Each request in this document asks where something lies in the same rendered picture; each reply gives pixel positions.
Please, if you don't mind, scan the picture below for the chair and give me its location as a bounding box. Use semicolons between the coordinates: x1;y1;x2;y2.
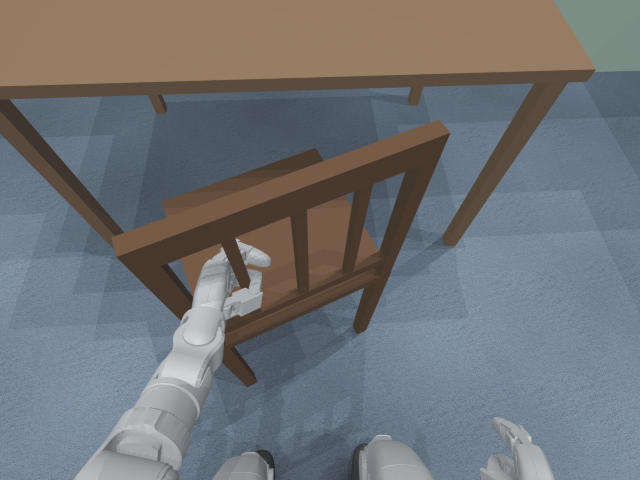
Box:
111;120;450;387

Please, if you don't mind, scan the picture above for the left robot forearm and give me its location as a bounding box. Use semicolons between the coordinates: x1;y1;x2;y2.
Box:
73;306;226;480

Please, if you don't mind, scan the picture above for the robot shin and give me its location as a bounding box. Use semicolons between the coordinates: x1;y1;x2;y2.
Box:
241;452;267;464
367;435;392;446

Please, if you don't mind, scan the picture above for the right robot hand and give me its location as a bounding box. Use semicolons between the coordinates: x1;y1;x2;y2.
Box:
480;417;555;480

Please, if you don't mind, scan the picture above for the left robot upper arm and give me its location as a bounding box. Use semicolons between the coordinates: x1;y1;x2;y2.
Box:
79;450;180;480

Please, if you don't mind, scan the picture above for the robot right shin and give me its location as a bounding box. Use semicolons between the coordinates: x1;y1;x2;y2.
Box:
367;435;392;446

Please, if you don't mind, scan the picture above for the left robot hand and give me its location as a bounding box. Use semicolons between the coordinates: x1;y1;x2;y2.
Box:
192;239;271;320

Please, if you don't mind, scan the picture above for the robot left shin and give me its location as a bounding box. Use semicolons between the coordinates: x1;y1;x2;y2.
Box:
241;452;267;464

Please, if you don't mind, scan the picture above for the table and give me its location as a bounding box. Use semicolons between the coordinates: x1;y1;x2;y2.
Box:
0;0;596;249

